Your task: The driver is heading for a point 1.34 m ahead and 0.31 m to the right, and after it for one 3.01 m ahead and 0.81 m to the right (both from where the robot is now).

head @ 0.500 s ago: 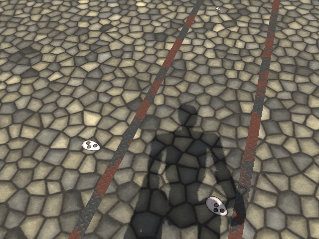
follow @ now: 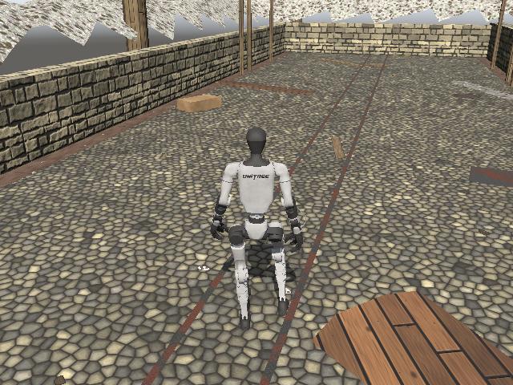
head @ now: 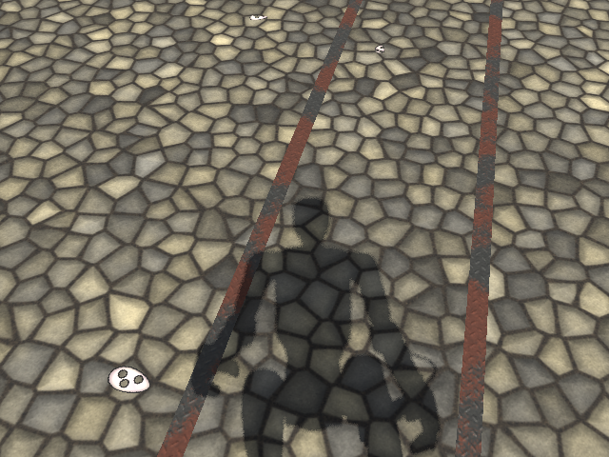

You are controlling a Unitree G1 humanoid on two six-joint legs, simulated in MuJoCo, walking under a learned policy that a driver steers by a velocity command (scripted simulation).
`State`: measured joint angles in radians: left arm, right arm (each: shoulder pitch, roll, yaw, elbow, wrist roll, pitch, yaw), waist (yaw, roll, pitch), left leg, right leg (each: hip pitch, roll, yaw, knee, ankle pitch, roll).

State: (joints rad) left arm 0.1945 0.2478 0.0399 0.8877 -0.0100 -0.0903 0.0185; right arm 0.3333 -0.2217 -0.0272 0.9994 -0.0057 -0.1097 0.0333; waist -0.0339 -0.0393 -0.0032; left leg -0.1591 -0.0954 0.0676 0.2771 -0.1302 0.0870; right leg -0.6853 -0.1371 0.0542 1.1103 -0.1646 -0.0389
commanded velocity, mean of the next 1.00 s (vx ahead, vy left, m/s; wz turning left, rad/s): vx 0.50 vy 0.00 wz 0.00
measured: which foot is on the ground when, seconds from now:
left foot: down 0.00-0.32, up 0.34-0.82, down 0.84-1.00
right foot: up 0.00-0.28, down 0.30-0.86, up 0.88-1.00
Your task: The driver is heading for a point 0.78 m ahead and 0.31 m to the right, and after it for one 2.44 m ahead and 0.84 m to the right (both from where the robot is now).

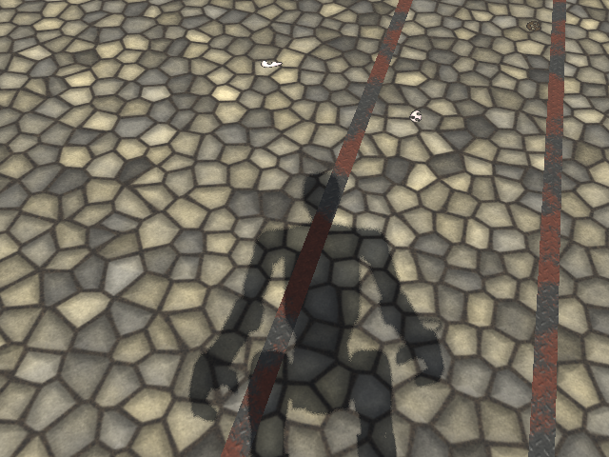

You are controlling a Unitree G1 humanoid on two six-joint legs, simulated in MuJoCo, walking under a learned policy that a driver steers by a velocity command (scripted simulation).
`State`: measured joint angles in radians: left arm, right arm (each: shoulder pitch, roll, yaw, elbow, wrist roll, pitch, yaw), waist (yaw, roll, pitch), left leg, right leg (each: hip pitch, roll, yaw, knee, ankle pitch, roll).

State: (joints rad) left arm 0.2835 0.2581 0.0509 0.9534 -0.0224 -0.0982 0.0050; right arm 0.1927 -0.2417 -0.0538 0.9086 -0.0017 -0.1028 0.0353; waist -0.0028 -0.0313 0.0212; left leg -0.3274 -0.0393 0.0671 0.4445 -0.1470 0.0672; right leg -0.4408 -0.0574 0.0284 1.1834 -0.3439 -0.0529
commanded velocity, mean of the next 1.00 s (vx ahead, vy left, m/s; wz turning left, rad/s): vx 0.21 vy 0.00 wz -0.36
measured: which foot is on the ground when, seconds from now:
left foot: down 0.00-0.38, up 0.40-0.86, down 0.88-1.00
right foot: up 0.00-0.36, down 0.38-0.88, up 0.90-1.00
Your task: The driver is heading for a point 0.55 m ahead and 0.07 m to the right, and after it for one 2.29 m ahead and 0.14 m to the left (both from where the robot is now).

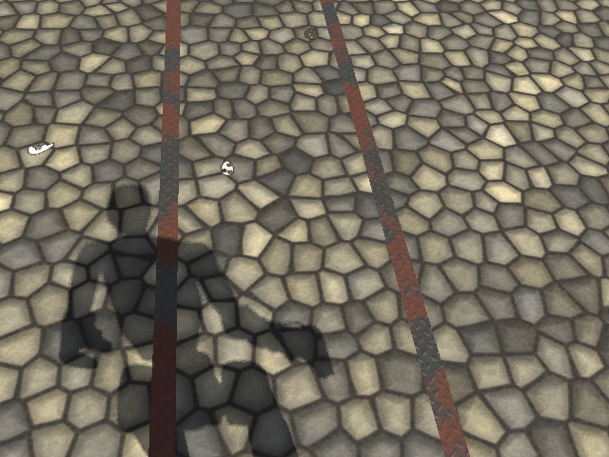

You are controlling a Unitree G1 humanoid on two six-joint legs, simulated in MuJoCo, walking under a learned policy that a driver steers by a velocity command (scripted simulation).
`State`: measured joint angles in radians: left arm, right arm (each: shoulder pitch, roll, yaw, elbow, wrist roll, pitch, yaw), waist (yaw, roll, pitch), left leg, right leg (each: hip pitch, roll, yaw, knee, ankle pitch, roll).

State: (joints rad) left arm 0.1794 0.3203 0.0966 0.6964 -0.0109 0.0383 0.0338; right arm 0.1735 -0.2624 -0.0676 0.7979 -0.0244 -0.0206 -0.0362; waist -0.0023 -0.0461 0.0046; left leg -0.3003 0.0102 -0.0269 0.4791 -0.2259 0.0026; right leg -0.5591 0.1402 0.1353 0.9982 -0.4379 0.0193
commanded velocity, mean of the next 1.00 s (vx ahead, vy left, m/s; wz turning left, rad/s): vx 0.27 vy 0.00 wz -0.29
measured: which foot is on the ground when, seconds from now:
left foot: down 0.00-0.34, up 0.36-0.86, down 0.88-1.00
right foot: up 0.00-0.32, down 0.34-0.88, up 0.90-1.00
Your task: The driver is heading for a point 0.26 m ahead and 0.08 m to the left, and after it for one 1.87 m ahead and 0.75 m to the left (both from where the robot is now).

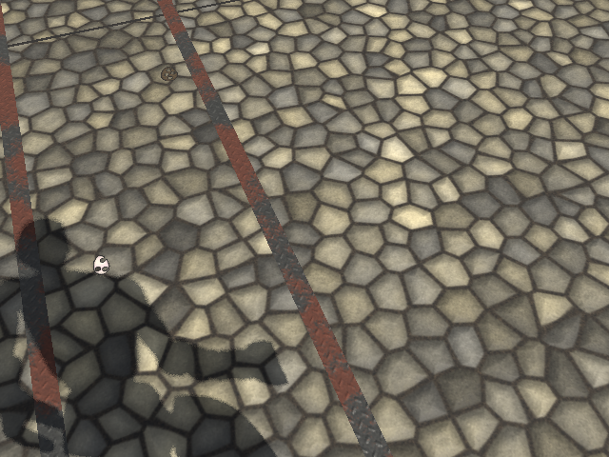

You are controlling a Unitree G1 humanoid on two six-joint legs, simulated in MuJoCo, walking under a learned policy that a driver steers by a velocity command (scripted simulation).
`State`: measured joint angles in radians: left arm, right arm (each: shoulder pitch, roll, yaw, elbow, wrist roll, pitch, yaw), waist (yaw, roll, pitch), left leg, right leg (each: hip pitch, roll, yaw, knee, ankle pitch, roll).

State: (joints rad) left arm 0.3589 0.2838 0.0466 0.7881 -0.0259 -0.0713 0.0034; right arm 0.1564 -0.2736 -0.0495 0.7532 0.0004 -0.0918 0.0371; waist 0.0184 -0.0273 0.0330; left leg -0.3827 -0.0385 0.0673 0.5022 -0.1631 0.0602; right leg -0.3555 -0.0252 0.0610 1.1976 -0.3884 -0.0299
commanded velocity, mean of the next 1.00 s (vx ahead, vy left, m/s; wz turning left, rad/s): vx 0.47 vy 0.00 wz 0.27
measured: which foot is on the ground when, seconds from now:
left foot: down 0.00-0.40, up 0.42-0.92, down 0.94-1.00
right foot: up 0.00-0.38, down 0.40-0.94, up 0.96-1.00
